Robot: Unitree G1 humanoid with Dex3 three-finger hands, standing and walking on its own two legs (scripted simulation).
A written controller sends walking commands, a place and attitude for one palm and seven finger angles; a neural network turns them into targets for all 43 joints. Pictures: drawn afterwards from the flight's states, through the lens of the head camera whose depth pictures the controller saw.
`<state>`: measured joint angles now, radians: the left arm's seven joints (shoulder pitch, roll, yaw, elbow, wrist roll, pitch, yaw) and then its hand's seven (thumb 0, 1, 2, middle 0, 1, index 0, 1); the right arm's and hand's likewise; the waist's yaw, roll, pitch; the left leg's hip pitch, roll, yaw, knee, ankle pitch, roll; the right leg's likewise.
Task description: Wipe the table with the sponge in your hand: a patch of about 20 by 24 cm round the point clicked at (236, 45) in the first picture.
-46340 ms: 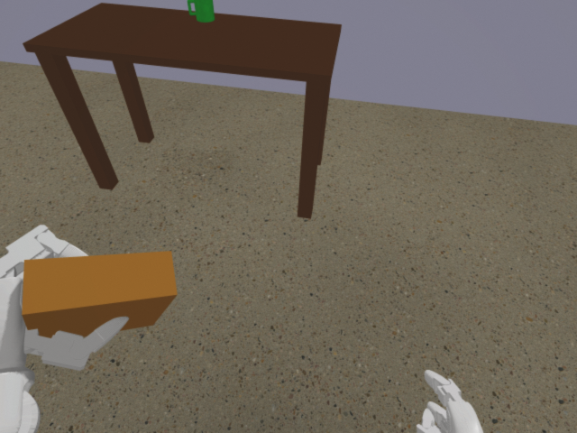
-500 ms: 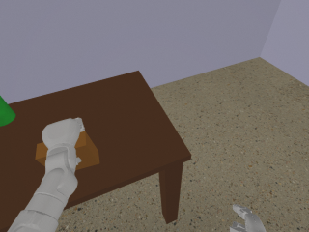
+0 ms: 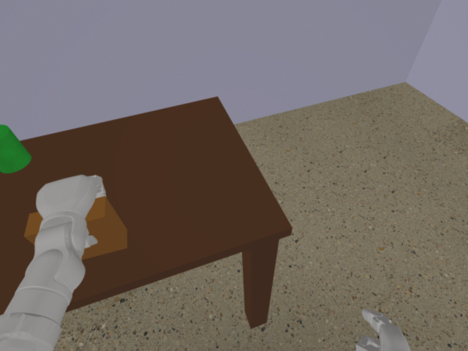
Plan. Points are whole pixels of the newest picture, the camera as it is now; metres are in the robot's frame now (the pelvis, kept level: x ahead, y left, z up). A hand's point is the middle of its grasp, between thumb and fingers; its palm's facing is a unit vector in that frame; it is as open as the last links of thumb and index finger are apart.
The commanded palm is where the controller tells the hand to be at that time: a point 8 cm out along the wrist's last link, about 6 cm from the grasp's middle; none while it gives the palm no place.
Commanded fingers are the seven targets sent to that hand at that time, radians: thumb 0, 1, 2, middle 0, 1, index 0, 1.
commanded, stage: wipe forward along the middle lane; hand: left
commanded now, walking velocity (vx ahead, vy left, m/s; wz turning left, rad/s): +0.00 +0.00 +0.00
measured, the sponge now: (86, 237) +0.30 +0.33 +0.00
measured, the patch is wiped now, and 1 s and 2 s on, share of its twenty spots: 1.00 1.00 1.00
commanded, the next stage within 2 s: slide back across to the first lane in 1.46 s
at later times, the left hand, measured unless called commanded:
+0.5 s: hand (83, 195) +0.36 +0.34 +0.06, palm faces -0.11 +0.03 -0.99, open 9.0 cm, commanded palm +0.36 +0.33 +0.08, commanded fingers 0.00 0.10 1.30 -1.20 -1.60 -1.20 -1.60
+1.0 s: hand (80, 179) +0.40 +0.36 +0.06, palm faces -0.14 +0.04 -0.99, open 9.0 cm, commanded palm +0.41 +0.35 +0.08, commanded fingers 0.00 0.10 1.30 -1.20 -1.60 -1.20 -1.60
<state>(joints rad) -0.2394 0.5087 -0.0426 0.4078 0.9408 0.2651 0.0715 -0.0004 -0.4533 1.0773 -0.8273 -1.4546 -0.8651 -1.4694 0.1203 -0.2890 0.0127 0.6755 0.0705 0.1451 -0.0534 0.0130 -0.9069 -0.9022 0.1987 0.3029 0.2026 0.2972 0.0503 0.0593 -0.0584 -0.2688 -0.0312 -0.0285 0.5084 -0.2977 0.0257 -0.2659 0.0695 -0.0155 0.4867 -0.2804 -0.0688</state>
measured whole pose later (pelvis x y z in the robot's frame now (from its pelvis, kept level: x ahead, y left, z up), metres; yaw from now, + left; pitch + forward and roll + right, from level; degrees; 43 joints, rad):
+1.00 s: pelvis -0.04 +0.01 -0.02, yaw -1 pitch +15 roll -2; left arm -0.83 0.72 0.03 1.15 1.07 0.02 0.15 -0.01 -0.50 1.10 -0.88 -1.40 -0.91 -1.44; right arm 0.31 -0.29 0.00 0.71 0.07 0.15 -0.05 0.01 -0.91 -0.90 0.20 0.30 0.20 0.30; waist -0.07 0.04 -0.11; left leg -0.66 -0.02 -0.03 0.72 -0.32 0.03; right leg -0.63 0.08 -0.04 0.64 -0.27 -0.06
